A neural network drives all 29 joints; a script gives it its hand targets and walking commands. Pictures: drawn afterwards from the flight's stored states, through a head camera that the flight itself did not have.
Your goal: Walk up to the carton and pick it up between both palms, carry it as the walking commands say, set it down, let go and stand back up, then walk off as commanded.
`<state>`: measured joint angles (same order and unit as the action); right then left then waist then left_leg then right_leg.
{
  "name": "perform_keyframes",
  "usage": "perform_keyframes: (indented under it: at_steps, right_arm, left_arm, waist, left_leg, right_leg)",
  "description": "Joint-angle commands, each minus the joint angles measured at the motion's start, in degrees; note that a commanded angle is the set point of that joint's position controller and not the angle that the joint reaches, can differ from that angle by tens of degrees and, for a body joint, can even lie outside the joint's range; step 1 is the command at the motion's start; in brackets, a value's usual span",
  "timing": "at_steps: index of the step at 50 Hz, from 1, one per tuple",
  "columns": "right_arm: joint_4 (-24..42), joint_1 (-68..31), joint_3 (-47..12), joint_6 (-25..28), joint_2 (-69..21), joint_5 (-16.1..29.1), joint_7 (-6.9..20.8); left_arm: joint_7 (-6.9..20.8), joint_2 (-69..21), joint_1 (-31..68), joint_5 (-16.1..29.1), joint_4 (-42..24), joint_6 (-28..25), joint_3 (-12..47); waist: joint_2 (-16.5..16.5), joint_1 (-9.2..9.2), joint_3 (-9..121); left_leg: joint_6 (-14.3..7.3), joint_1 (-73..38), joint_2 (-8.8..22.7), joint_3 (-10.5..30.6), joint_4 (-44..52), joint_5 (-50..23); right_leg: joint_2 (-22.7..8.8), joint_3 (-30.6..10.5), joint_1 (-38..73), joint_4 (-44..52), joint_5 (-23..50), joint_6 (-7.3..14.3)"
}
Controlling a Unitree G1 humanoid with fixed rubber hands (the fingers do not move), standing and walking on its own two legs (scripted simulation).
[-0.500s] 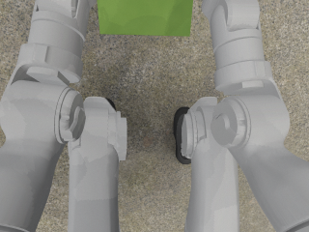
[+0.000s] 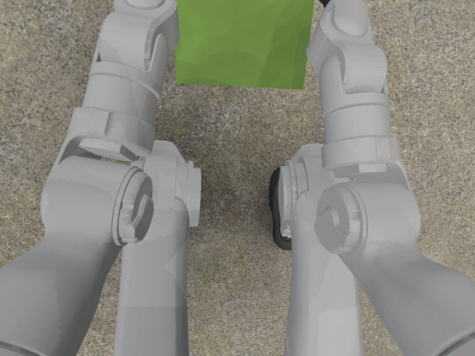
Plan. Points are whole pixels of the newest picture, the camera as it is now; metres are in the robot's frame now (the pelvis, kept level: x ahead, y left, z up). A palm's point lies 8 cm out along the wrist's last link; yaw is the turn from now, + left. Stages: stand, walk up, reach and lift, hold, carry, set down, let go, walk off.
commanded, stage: reach and lift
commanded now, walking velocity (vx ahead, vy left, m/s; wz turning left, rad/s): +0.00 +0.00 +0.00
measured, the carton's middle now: (239, 10) +0.53 +0.01 -0.20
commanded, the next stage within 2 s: none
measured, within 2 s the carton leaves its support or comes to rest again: neither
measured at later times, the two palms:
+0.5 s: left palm out of the picture +0.52 +0.13 -0.05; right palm out of the picture +0.51 -0.11 -0.05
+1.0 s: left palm out of the picture +0.50 +0.13 +0.02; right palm out of the picture +0.49 -0.11 +0.02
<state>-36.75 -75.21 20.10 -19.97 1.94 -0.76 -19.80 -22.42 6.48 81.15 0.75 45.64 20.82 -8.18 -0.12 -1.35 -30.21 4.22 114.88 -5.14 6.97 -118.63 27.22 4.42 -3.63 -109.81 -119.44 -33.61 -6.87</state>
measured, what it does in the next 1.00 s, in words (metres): rises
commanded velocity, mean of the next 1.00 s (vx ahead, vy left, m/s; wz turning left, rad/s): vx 0.00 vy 0.00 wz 0.00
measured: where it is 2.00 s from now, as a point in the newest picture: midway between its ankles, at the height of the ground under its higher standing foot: (228, 217)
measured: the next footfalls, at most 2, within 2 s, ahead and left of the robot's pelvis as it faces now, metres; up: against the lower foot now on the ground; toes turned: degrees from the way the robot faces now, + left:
none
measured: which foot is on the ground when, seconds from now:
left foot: down 0.00-1.00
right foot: down 0.00-1.00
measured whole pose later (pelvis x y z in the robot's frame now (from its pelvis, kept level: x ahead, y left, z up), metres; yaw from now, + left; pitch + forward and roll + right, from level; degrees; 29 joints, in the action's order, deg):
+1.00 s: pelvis -0.03 +0.00 +0.08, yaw +0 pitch +16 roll -3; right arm -32.8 -72.8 20.9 -27.8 -0.6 -3.8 -19.3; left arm -20.5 2.8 77.1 -5.4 38.2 29.6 -14.1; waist 0.2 -1.0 -30.1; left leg 4.0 95.7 -3.6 7.0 -102.3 22.7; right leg 4.3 -3.6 -91.9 -103.1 -27.6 -5.5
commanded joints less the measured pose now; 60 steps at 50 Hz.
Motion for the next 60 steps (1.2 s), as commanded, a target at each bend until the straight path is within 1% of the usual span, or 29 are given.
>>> perform_keyframes:
  at_steps: [1,5,6,7,9,10,11,12,13,16,18,20,22,24,25,26,27,30,33,36,37,44,45,47,50,52,54,57,60]
  right_arm:
    - [10.54,-54.83,-35.27,1.16,-57.86,9.28,25.96]
    - [7.04,-53.78,-33.05,0.15,-60.22,8.13,26.18]
    - [7.34,-52.94,-33.21,-0.03,-60.6,7.78,26.3]
    - [10.15,-54.32,-34.62,0.06,-61.28,8.75,26.38]
    - [8.48,-52.85,-34.48,-0.57,-61.97,8.4,26.22]
    - [7.08,-51.61,-33.96,-0.92,-62.19,7.45,26.31]
    - [9.37,-52.66,-35.06,-0.83,-62.55,7.96,26.16]
    - [10.99,-52.56,-35.91,-0.86,-63.08,8.63,26.2]
    - [10.61,-52.84,-35.7,-0.99,-62.41,8.3,26.09]
    - [12.01,-51.57,-37.07,-1.59,-63.19,8.88,26.09]
    - [15.64,-53.86,-39.49,-1.67,-63.05,10.16,25.72]
    - [13.49,-54.53,-38.57,-2.14,-62.34,9.94,25.63]
    - [14.97,-54.31,-39.35,-2.33,-63.21,10.6,25.5]
    - [12.8,-52.78,-38.23,-2.65,-63.18,9.96,25.52]
    - [12.49,-54.04,-37.93,-2.57,-63.05,9.66,25.58]
    - [14.17,-54.64,-37.96,-2.48,-63.12,9.83,25.65]
    - [14.67,-55.88,-38.46,-2.61,-63.52,10.33,25.64]
    - [10.91,-53.16,-37.01,-3.69,-65.23,9.65,25.9]
    - [12.42,-53.86,-37.21,-4.1,-65.46,9.43,26.06]
    - [11.93,-53.73,-37.37,-4.52,-66.04,9.81,26.39]
    - [11.25,-53.3,-36.64,-4.55,-65.71,9.62,26.61]
    - [13.2,-54.87,-38.05,-5.15,-65.47,10.12,27.14]
    - [12.72,-54.56,-37.43,-5.28,-64.98,9.94,27.18]
    - [13.83,-54.17,-38.5,-5.42,-65.8,10.5,27.4]
    - [13.31,-55.09,-37.67,-5.45,-65.25,10.31,27.69]
    - [9.65,-53.49,-35.47,-5.64,-65.62,9.28,27.98]
    - [14.4,-55.01,-37.97,-5.35,-66.92,10.97,28.08]
    - [11.97,-52.87,-37.29,-6.02,-66.85,10.36,28.31]
    - [12.05,-53.16,-36.93,-5.75,-66.8,9.82,28.34]
  left_arm:
    - [26.43,-63.83,47.42,8.29,-15.93,-2.98,25.51]
    - [27.38,-65.1,45.91,5.8,-13.3,-2.09,22.19]
    - [27.67,-65.94,45.36,5.86,-13.34,-1.85,22.5]
    - [27.78,-66.48,44.16,5.92,-13.78,-1.64,22.7]
    - [28.04,-65.7,44.39,5.58,-14.13,-1.16,22.66]
    - [28.22,-66.35,44.83,5.68,-14.6,-1.06,23.15]
    - [28.43,-66.86,43.56,5.84,-14.1,-0.79,23.09]
    - [28.54,-67.42,43.77,6.25,-16.04,-0.63,24.16]
    - [28.8,-67.67,42.32,6.04,-13.5,0.01,23.61]
    - [28.65,-67.79,44.51,7.04,-17.9,0.22,25.76]
    - [28.62,-67.96,43.65,7.44,-18.85,0.84,27.14]
    - [28.44,-67.54,45.26,7.53,-17.71,1.2,26.37]
    - [28.42,-67.56,45.27,8.01,-20.14,1.3,27.03]
    - [28.56,-68.05,45.96,7.92,-19.54,1.63,27.25]
    - [28.69,-68.52,43.98,6.93,-16.18,2.0,25.64]
    - [28.68,-68.53,44.61,7.17,-17.69,1.88,25.91]
    - [28.77,-68.75,43.77,6.91,-16.5,2.15,25.09]
    - [28.85,-68.72,45.54,6.66,-18.33,2.35,24.63]
    - [29.22,-69.85,45.01,6.82,-17.54,3.16,24.81]
    - [29.55,-70.11,43.9,6.64,-16.62,3.67,24.58]
    - [29.47,-71.04,44.16,6.76,-16.28,4.0,24.99]
    - [29.4,-72.74,42.78,7.27,-16.06,4.87,25.56]
    - [29.51,-72.66,44.57,7.91,-17.11,5.02,26.03]
    - [29.46,-73.08,45.2,8.62,-19.54,4.85,27.26]
    - [29.33,-73.22,44.93,8.46,-18.38,5.17,26.84]
    - [29.69,-73.51,42.95,7.27,-14.64,5.36,24.25]
    - [29.74,-74.28,43.59,8.18,-18.06,5.12,26.17]
    - [29.52,-73.44,44.8,8.46,-20.07,5.21,27.07]
    - [29.76,-74.43,43.44,8.37,-17.89,5.44,26.8]
  waist:
    - [-1.71,2.62,135.35]
    - [-1.73,1.38,131.98]
    - [-1.91,1.7,132.97]
    - [-1.43,0.64,136.5]
    - [-1.54,1.01,136.86]
    - [-1.35,2.37,135.87]
    - [-0.73,1.27,136.91]
    - [-1.16,1.53,140.03]
    - [-1.12,1.88,138.74]
    - [-1.65,2.55,142.52]
    - [-1.72,1.46,146.59]
    - [-1.56,1.81,141.93]
    - [-1.23,1.6,144.63]
    - [-2.05,2.56,143.76]
    - [-1.95,1.34,140.04]
    - [-1.42,2.02,142.27]
    - [-1.46,0.65,141.99]
    - [-1.37,1.11,141.74]
    - [-0.66,1.97,143.26]
    - [-1.48,0.95,142.57]
    - [-2.33,1.92,142.66]
    - [-1.83,1.89,145.19]
    - [-2.36,3.55,144.14]
    - [-2.14,3.28,147.16]
    - [-2.11,3.71,144.45]
    - [-2.3,3.63,139.85]
    - [-2.17,2.81,146.31]
    - [-2.79,3.27,147.05]
    - [-2.49,4.07,143.78]
  left_leg:
    - [-2.26,-57.79,-3.9,-12.34,12.65,-13.91]
    - [-2.59,-55.13,-4.0,-13.01,14.21,-10.13]
    - [-2.43,-55.78,-4.15,-13.06,14.46,-10.8]
    - [-2.59,-57.57,-4.25,-13.01,14.51,-12.81]
    - [-2.57,-57.74,-4.34,-12.86,14.96,-13.16]
    - [-2.32,-56.34,-4.47,-13.1,15.17,-11.98]
    - [-2.51,-56.3,-4.6,-13.29,15.41,-12.69]
    - [-2.48,-57.74,-4.7,-13.26,15.43,-13.92]
    - [-2.45,-57.02,-4.64,-12.99,16.07,-13.45]
    - [-2.2,-60.04,-4.85,-12.74,16.76,-14.72]
    - [-2.25,-62.42,-4.92,-12.53,17.08,-16.4]
    - [-2.23,-60.9,-4.82,-12.51,18.22,-13.16]
    - [-2.3,-61.77,-4.97,-12.4,18.61,-13.81]
    - [-2.04,-62.21,-4.84,-12.3,19.33,-12.41]
    - [-2.24,-60.37,-4.71,-12.44,19.99,-10.92]
    - [-2.29,-61.62,-4.83,-12.32,20.2,-11.07]
    - [-2.46,-61.0,-4.8,-12.41,20.67,-10.85]
    - [-2.28,-61.57,-4.8,-12.73,22.02,-8.63]
    - [-2.36,-62.55,-4.91,-12.24,23.05,-8.02]
    - [-2.34,-62.85,-4.73,-12.43,24.17,-8.13]
    - [-2.01,-64.96,-4.76,-12.04,24.86,-7.65]
    - [-1.89,-68.58,-4.79,-11.24,27.13,-7.43]
    - [-1.8,-68.69,-4.61,-10.95,27.77,-6.37]
    - [-1.78,-71.43,-4.56,-10.81,28.58,-7.49]
    - [-1.65,-72.02,-4.37,-10.1,30.26,-5.0]
    - [-1.79,-69.89,-4.13,-10.04,31.77,-1.89]
    - [-2.02,-73.43,-4.37,-10.04,32.09,-5.3]
    - [-1.68,-75.45,-4.19,-9.56,33.24,-4.61]
    - [-1.74,-74.91,-4.22,-9.06,34.89,-2.77]
  right_leg:
    - [5.34,10.83,34.83,14.37,13.25,5.09]
    - [5.53,10.57,33.73,16.18,10.26,5.19]
    - [5.69,10.77,34.37,16.34,11.1,5.23]
    - [5.85,10.71,35.92,16.45,13.06,5.01]
    - [5.9,10.78,36.35,16.82,13.55,4.82]
    - [5.9,10.73,36.41,17.45,13.06,4.93]
    - [6.0,10.46,38.3,17.8,13.96,4.76]
    - [6.14,10.46,39.84,17.84,15.55,4.78]
    - [6.04,10.67,39.37,18.26,15.0,4.68]
    - [6.37,10.28,41.09,19.21,16.48,4.9]
    - [6.45,10.11,44.07,19.15,18.18,4.83]
    - [6.34,9.78,42.43,20.47,14.87,4.86]
    - [6.48,9.78,44.77,20.89,16.11,4.86]
    - [6.39,9.69,44.26,21.74,15.04,5.11]
    - [6.3,9.44,43.03,22.25,13.28,5.14]
    - [6.49,9.73,44.13,22.59,13.89,5.09]
    - [6.34,9.41,45.13,22.85,13.88,5.08]
    - [6.39,9.38,45.54,24.51,11.94,5.08]
    - [6.44,9.48,46.66,25.82,11.59,5.06]
    - [6.36,9.29,46.89,26.54,11.53,5.06]
    - [6.41,9.67,45.73,26.91,10.86,5.19]
    - [6.21,9.42,48.09,29.46,10.37,5.5]
    - [6.24,9.26,47.84,30.43,9.73,5.57]
    - [6.18,9.09,49.94,31.09,10.82,5.59]
    - [5.98,9.13,49.04,32.46,8.84,5.67]
    - [5.71,8.95,47.76,34.13,6.07,5.82]
    - [5.96,8.77,51.97,34.42,9.37,5.61]
    - [6.01,8.78,51.97,35.13,8.84,5.85]
    - [5.76,8.79,52.06,36.7,7.75,5.79]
